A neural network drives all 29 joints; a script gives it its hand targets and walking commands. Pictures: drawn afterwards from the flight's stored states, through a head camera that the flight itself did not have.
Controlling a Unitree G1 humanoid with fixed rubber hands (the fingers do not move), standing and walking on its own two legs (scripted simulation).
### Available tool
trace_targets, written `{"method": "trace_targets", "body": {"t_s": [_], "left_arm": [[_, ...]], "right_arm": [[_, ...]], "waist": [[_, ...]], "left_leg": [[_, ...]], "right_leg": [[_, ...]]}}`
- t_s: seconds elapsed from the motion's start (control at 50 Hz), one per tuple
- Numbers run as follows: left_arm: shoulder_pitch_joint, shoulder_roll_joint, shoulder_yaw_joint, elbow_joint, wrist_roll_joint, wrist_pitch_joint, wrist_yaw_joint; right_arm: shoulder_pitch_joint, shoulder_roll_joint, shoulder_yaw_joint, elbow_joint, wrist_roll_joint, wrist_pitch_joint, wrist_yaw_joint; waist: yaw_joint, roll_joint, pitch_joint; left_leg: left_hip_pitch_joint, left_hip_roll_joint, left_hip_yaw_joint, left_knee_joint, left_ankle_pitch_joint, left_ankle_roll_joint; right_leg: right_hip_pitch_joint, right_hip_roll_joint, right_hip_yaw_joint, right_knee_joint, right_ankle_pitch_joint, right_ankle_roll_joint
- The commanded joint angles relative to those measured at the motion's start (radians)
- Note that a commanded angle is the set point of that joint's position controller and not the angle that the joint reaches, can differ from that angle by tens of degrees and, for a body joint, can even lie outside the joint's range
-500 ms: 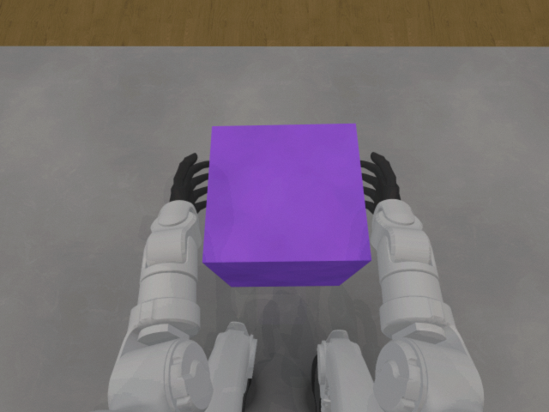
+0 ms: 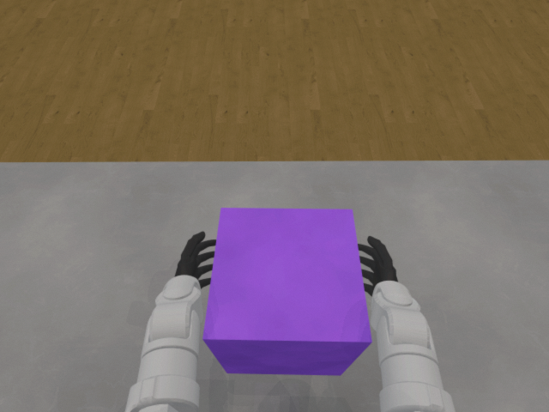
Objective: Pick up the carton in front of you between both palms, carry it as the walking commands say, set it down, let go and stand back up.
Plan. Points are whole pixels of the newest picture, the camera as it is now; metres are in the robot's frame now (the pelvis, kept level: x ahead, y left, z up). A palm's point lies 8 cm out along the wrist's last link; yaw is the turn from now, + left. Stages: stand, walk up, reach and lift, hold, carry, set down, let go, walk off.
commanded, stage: reach and lift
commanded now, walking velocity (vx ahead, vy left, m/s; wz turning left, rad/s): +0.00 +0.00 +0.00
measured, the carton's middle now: (284, 297) +0.32 +0.01 -0.07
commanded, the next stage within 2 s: hold in 1.16 s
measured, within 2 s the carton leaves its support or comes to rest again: neither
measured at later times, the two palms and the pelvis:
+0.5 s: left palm (181, 277) +0.30 +0.15 +0.05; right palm (397, 285) +0.30 -0.15 +0.05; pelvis -0.01 +0.00 +0.02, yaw +0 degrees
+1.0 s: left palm (182, 269) +0.30 +0.15 +0.06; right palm (400, 277) +0.30 -0.15 +0.06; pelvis +0.01 +0.00 +0.03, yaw +0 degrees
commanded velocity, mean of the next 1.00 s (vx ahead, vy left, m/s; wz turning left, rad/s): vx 0.00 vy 0.00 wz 0.00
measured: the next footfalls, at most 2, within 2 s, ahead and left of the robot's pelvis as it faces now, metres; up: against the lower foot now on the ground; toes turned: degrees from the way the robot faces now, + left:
none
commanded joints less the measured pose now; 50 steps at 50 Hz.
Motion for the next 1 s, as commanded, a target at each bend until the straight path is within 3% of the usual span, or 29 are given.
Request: {"method": "trace_targets", "body": {"t_s": [0.0,0.06,0.16,0.28,0.46,0.8,0.98], "left_arm": [[-0.426,-0.972,-0.632,0.035,-0.181,0.025,-0.227],[-0.387,-0.970,-0.651,0.002,-0.201,0.060,-0.225],[-0.356,-0.934,-0.592,0.011,-0.173,0.116,-0.225],[-0.463,-0.943,-0.530,0.031,-0.144,0.122,-0.237],[-0.523,-0.946,-0.551,0.015,-0.154,0.126,-0.242],[-0.383,-0.905,-0.594,-0.100,-0.179,0.161,-0.227],[-0.347,-0.891,-0.615,-0.154,-0.195,0.183,-0.223]], "right_arm": [[-0.437,0.958,0.617,0.012,0.180,0.023,0.242],[-0.401,0.960,0.633,-0.026,0.201,0.059,0.242],[-0.365,0.925,0.565,-0.018,0.170,0.118,0.246],[-0.483,0.930,0.517,0.006,0.152,0.124,0.266],[-0.531,0.935,0.529,-0.011,0.147,0.128,0.260],[-0.391,0.911,0.575,-0.122,0.181,0.165,0.242],[-0.349,0.902,0.592,-0.172,0.195,0.188,0.236]], "waist": [[-0.001,0.009,-0.345],[-0.009,0.004,-0.281],[-0.016,0.006,-0.106],[-0.002,0.012,-0.043],[-0.011,0.000,-0.095],[-0.005,0.002,-0.117],[-0.007,0.002,-0.102]], "left_leg": [[0.333,-0.085,-0.019,-0.134,0.321,0.009],[0.402,-0.080,-0.022,-0.198,0.309,0.008],[0.425,-0.074,-0.020,-0.278,0.202,0.012],[0.418,-0.067,-0.012,-0.286,0.068,0.024],[0.463,-0.068,-0.007,-0.280,0.090,0.019],[0.538,-0.077,-0.010,-0.313,0.285,0.007],[0.555,-0.080,-0.014,-0.324,0.316,0.007]], "right_leg": [[0.289,0.084,0.008,-0.146,0.293,-0.008],[0.356,0.081,0.004,-0.208,0.286,-0.007],[0.392,0.074,0.005,-0.285,0.192,-0.016],[0.384,0.067,0.003,-0.293,0.063,-0.025],[0.424,0.068,0.002,-0.293,0.078,-0.021],[0.519,0.076,0.011,-0.321,0.281,-0.005],[0.540,0.078,0.016,-0.334,0.315,-0.003]]}}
